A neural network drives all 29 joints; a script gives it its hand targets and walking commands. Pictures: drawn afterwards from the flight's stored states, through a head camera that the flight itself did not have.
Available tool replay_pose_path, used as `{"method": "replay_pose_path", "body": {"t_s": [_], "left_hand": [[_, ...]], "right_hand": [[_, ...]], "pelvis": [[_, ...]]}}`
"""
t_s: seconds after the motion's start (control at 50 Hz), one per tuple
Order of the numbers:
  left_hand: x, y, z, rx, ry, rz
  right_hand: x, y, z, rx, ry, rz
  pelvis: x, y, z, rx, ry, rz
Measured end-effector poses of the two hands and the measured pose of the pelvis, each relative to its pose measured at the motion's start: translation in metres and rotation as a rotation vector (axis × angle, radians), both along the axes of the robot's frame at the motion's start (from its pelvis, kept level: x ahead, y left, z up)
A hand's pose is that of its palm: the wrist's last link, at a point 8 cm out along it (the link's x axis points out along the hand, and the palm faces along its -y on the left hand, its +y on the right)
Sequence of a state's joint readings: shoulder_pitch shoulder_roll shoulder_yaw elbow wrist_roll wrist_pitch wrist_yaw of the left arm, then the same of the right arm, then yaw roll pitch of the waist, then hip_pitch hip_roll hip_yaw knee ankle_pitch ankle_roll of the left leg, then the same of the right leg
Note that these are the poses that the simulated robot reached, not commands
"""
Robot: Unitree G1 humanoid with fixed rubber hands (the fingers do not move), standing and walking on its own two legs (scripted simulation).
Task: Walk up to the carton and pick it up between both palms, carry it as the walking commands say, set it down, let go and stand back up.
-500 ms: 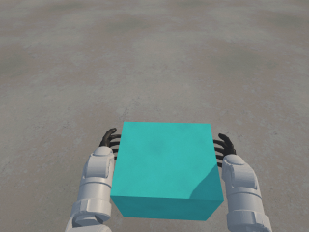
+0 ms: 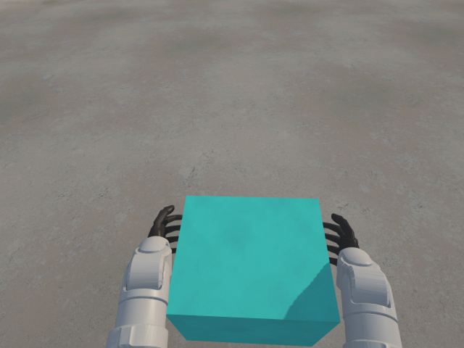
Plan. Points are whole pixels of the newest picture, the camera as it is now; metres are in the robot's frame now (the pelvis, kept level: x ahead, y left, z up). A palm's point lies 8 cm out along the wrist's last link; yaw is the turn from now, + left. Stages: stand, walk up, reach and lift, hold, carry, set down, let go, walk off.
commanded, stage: reach and lift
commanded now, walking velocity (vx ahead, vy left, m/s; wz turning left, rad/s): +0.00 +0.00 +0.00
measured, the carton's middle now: (249, 272) +0.27 +0.00 -0.04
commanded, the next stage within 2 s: hold in 0.04 s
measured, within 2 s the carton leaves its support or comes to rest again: neither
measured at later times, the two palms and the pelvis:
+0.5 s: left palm (156, 246) +0.27 +0.17 +0.05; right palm (345, 256) +0.27 -0.17 +0.04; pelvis -0.01 +0.00 +0.00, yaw +1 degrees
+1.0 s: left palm (154, 241) +0.27 +0.17 +0.07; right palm (349, 252) +0.26 -0.17 +0.06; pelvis -0.01 +0.00 -0.03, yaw +0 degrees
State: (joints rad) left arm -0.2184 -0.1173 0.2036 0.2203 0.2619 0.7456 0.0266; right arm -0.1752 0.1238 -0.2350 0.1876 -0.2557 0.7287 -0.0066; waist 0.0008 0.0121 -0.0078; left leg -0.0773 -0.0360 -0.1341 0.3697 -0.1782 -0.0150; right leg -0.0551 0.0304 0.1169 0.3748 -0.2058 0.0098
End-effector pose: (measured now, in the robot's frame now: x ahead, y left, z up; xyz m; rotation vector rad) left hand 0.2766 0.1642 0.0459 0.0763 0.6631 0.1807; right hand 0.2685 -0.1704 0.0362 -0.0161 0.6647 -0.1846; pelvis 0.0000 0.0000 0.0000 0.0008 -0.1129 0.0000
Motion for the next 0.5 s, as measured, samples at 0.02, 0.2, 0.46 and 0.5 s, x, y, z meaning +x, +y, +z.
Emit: {"method": "replay_pose_path", "body": {"t_s": [0.02,0.2,0.46,0.5], "left_hand": [[-0.0017,0.0,-0.0001,0.0,-0.002,0.002],[-0.0053,0.0012,0.0017,-0.001,-0.013,0.014],[-0.0038,0.0031,-0.0005,0.011,-0.003,0.007],[-0.0037,0.0033,0.0,0.01,-0.003,0.008]], "right_hand": [[-0.0009,0.0001,0.0003,0.001,-0.001,0.0],[-0.0009,0.0015,0.0031,0.001,-0.012,0.007],[-0.0006,0.004,0.0005,-0.006,0.002,0.009],[-0.0008,0.0043,0.0001,-0.005,0.003,0.008]], "pelvis": [[0.0002,-0.0004,0.0001,0.0,0.0,-0.001],[-0.0041,-0.0037,-0.0013,0.001,-0.011,0.006],[-0.0064,-0.0043,-0.0016,-0.003,-0.007,0.007],[-0.0063,-0.0035,-0.0015,-0.003,-0.007,0.009]]}}
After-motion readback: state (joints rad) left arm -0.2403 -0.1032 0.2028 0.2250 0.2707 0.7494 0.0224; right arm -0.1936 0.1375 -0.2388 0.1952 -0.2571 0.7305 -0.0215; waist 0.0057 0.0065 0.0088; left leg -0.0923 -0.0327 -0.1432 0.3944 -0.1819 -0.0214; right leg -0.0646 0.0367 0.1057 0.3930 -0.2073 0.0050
